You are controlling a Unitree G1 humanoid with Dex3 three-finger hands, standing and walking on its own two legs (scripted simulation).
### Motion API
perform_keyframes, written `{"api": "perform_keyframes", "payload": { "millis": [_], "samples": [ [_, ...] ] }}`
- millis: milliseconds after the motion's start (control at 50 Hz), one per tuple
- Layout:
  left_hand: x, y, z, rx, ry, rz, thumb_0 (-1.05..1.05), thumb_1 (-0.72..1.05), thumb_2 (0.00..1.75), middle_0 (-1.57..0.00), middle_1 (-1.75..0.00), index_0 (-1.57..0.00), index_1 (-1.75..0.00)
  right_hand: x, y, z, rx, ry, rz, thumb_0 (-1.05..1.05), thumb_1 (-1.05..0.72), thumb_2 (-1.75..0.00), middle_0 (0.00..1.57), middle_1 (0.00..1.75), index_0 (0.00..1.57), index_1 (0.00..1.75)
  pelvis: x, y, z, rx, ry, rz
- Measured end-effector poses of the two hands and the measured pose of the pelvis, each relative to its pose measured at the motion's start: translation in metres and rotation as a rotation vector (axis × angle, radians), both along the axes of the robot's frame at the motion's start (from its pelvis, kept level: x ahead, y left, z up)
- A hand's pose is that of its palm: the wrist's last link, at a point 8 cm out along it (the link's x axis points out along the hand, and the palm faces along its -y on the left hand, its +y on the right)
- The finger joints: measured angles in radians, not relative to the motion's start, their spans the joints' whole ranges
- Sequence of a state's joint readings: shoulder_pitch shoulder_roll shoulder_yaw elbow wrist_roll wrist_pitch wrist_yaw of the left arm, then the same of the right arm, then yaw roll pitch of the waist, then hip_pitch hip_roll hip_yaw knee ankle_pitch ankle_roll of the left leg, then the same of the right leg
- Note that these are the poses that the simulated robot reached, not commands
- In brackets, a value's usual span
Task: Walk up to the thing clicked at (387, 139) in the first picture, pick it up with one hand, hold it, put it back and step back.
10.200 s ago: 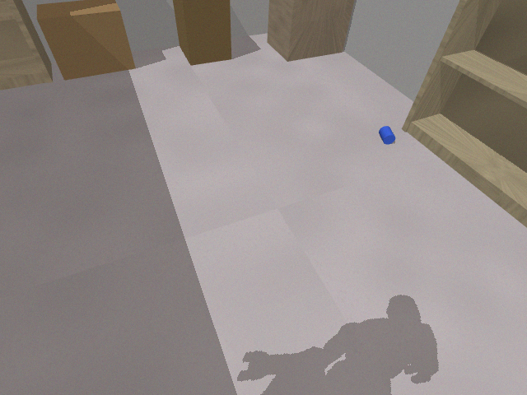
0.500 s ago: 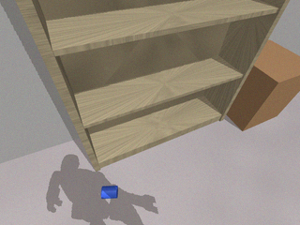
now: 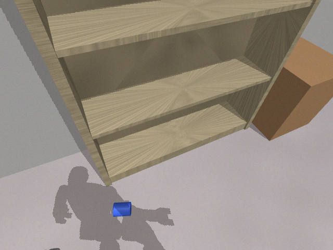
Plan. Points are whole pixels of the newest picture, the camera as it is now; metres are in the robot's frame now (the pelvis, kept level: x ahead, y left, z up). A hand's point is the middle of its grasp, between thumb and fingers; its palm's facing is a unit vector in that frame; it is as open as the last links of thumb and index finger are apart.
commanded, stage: rise first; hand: left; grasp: from above
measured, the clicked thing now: (122, 209) +0.43 +0.23 -0.74
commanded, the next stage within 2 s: none
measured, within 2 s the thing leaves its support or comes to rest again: neither
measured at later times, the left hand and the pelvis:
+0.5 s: hand out of the picture +0.14 +0.26 -0.21, palm faces -0.09 -0.90 -0.42, open 13.6 cm; pelvis -0.01 +0.01 -0.07, yaw -3 degrees
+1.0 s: hand out of the picture +0.14 +0.27 -0.28, palm faces -0.26 -0.80 -0.54, open 14.3 cm; pelvis -0.03 +0.01 -0.14, yaw -2 degrees
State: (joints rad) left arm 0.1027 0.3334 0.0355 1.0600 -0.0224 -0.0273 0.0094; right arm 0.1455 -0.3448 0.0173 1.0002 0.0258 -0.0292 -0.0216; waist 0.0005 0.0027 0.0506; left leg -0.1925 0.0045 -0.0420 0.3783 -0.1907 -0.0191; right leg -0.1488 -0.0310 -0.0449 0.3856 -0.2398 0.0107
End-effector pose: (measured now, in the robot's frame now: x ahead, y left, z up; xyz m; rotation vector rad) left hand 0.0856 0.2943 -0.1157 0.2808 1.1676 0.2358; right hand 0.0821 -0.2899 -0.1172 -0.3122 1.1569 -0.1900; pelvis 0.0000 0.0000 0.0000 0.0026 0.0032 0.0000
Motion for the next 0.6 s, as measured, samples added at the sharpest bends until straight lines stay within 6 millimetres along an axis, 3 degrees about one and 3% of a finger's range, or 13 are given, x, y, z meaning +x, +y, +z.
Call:
{"api": "perform_keyframes", "payload": {
  "millis": [120,200,300,400,600],
  "samples": [
    [0.053,-0.003,-0.012,-0.012,-0.075,-0.049,0.01,0.65,0.89,-0.19,-0.57,-0.19,-0.57,-0.001,0.019,-0.009,0.036,-0.070,-0.025,0.00,-0.92,-0.90,0.20,0.30,0.20,0.30,-0.013,-0.002,-0.013,0.000,0.088,-0.017],
    [0.073,-0.002,-0.017,0.010,-0.096,-0.096,0.01,0.40,0.90,-0.15,-0.75,-0.17,-0.73,-0.009,0.027,-0.015,0.056,-0.088,-0.059,0.01,-0.93,-0.90,0.20,0.30,0.20,0.30,-0.013,-0.001,-0.023,0.000,0.125,-0.033],
    [0.072,-0.003,-0.026,0.045,-0.037,-0.122,0.01,0.05,0.92,-0.12,-0.90,-0.14,-0.88,-0.012,0.032,-0.021,0.069,-0.115,-0.076,0.01,-0.92,-0.90,0.20,0.30,0.20,0.30,-0.011,0.003,-0.032,-0.005,0.156,-0.039],
    [0.061,0.000,-0.044,0.068,-0.003,-0.124,0.01,-0.26,0.95,-0.10,-0.98,-0.11,-0.97,-0.001,0.033,-0.030,0.058,-0.174,-0.057,0.01,-0.90,-0.90,0.20,0.30,0.20,0.30,-0.012,0.007,-0.048,-0.009,0.200,-0.043],
    [0.051,0.007,-0.067,0.112,-0.028,-0.183,0.00,-0.50,0.99,-0.08,-1.03,-0.08,-1.04,0.036,0.040,-0.048,0.032,-0.282,0.011,0.01,-0.90,-0.90,0.20,0.30,0.20,0.30,-0.016,0.010,-0.080,-0.019,0.267,-0.040]
  ]
}}
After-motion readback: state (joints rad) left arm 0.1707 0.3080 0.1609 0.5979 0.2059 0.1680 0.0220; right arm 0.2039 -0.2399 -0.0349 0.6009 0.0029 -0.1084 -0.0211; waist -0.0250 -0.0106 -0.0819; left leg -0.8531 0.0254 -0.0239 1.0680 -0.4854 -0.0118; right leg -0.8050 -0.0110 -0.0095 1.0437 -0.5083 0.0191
